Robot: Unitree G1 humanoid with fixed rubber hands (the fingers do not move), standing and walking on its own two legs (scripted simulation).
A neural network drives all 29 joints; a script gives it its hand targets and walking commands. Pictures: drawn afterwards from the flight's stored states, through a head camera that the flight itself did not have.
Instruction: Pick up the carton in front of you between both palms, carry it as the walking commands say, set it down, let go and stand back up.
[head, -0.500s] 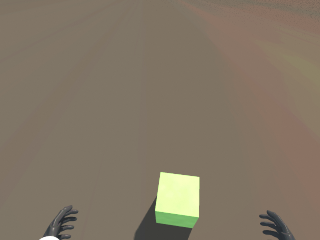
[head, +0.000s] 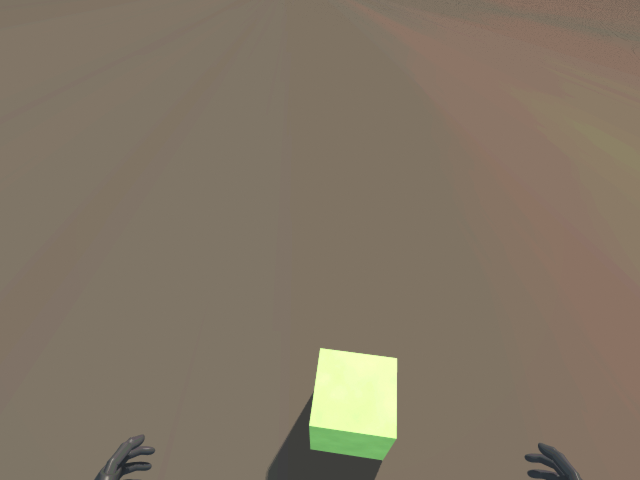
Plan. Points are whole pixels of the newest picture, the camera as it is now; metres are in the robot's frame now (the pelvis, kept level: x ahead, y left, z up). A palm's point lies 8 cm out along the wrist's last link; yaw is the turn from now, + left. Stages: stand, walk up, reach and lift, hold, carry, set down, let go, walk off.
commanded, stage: stand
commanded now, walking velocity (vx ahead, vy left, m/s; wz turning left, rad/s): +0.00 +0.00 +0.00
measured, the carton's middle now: (352, 405) +0.40 -0.06 -0.65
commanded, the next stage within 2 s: none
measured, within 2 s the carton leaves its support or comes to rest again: neither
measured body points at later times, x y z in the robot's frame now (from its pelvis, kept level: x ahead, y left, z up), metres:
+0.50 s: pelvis +0.00 +0.00 +0.00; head +0.01 +0.01 +0.45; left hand +0.11 +0.31 -0.11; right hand +0.10 -0.30 -0.11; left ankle -0.04 +0.11 -0.74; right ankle -0.02 -0.11 -0.74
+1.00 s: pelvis -0.02 +0.00 +0.01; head -0.01 +0.01 +0.46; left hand +0.07 +0.32 -0.11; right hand +0.09 -0.31 -0.11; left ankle -0.04 +0.11 -0.74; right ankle -0.02 -0.12 -0.74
